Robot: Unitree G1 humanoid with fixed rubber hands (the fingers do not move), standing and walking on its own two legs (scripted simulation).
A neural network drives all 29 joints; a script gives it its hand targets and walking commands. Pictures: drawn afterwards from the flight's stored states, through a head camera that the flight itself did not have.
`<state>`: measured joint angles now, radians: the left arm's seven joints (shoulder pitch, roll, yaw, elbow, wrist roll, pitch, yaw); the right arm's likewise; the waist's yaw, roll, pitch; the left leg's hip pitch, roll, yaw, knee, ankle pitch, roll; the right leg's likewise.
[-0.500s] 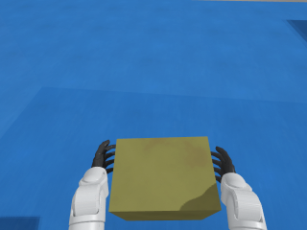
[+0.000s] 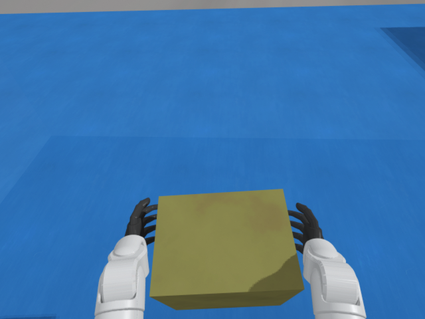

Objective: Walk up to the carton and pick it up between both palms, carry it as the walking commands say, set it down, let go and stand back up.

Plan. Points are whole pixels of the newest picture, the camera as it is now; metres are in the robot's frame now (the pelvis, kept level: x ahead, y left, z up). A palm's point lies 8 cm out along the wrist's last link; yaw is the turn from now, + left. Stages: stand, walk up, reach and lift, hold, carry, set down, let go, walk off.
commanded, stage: carry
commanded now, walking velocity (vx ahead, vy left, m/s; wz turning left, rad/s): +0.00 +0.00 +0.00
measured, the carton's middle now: (224, 255) +0.28 +0.00 -0.04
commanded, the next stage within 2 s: none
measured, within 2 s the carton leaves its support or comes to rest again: neither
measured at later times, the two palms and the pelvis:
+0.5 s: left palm (159, 245) +0.26 +0.11 +0.04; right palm (341, 247) +0.26 -0.21 +0.04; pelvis -0.01 -0.05 +0.00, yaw +1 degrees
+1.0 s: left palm (176, 261) +0.24 +0.08 +0.04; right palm (363, 257) +0.24 -0.24 +0.04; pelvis -0.03 -0.08 +0.01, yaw +0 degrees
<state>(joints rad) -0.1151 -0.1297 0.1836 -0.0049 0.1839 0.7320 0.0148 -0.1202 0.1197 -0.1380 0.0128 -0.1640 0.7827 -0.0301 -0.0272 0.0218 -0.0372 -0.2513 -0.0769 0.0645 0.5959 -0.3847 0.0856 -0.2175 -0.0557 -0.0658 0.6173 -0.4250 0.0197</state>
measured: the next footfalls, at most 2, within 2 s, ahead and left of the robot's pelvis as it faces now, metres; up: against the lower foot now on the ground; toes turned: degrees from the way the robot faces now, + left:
none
